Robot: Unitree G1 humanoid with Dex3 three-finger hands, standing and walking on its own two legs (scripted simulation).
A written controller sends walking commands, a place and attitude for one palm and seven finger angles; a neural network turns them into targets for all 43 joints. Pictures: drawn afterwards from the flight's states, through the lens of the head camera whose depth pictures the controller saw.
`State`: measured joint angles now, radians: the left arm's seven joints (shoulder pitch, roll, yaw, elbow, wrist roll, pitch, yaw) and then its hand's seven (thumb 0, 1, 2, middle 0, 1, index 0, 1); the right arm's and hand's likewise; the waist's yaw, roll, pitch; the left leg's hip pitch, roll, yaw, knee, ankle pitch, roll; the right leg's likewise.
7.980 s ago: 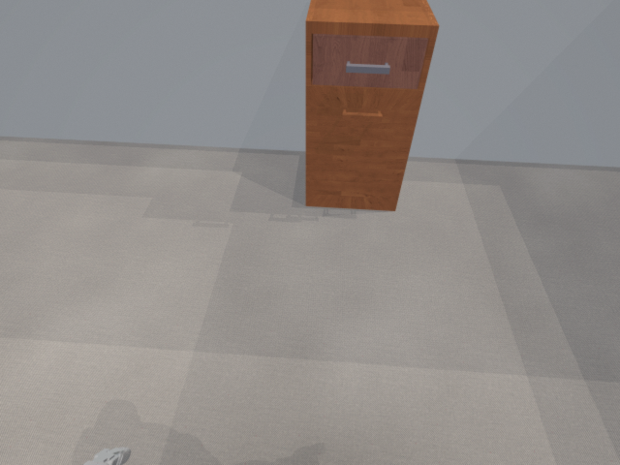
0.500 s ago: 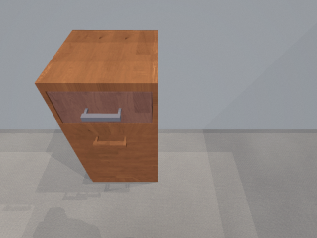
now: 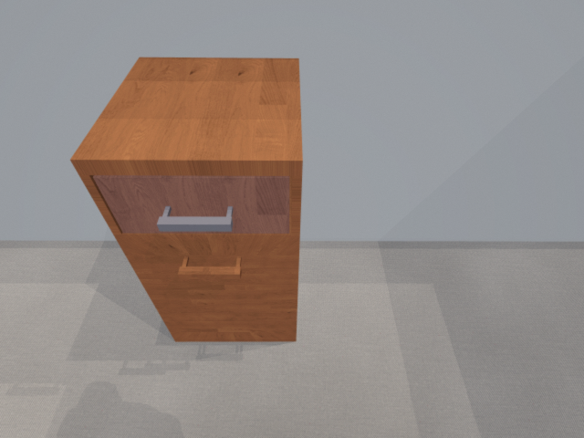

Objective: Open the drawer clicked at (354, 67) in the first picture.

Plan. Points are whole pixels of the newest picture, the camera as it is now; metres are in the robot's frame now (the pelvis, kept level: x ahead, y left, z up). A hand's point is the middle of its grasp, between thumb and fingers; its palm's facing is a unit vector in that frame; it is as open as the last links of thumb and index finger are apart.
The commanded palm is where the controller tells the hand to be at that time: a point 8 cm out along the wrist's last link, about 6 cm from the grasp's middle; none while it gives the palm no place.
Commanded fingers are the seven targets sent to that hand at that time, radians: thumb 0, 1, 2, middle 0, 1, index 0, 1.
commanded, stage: come to a stop and stand still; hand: left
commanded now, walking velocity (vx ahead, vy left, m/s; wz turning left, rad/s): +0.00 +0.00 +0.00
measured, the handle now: (197, 217) +0.54 +0.24 -0.07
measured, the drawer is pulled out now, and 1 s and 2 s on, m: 0.00 0.00 0.00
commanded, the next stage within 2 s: look again from close up in 0.32 s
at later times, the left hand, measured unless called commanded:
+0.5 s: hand out of the picture +0.00 +0.17 -0.18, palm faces +0.03 -0.98 -0.18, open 7.4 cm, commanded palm none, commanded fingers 0.00 0.90 0.90 -0.20 -0.30 -0.20 -0.30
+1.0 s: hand out of the picture -0.01 +0.21 -0.18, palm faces +0.04 -0.98 -0.18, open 7.3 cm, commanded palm none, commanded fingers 0.00 0.90 0.90 -0.20 -0.30 -0.20 -0.30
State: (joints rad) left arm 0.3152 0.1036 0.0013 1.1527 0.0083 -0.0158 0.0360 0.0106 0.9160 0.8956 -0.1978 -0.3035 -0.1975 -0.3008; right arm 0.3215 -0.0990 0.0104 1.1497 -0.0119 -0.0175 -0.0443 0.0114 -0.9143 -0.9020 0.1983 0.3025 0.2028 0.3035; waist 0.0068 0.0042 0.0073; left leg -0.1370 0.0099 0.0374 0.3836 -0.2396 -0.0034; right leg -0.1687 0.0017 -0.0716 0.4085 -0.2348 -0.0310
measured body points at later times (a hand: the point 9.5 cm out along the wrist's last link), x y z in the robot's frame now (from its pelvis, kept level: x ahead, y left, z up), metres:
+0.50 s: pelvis +0.01 +0.00 +0.00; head +0.03 +0.00 +0.45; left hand +0.00 +0.22 -0.16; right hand +0.00 -0.21 -0.17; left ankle -0.02 +0.12 -0.74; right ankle -0.01 -0.09 -0.74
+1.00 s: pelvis -0.02 +0.04 +0.00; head -0.04 +0.05 +0.44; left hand -0.01 +0.26 -0.17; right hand +0.01 -0.20 -0.16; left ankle -0.02 +0.12 -0.74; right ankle -0.01 -0.09 -0.74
